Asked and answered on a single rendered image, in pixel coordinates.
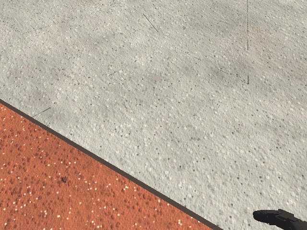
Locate robot right hand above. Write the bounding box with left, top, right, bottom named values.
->
left=252, top=209, right=307, bottom=230

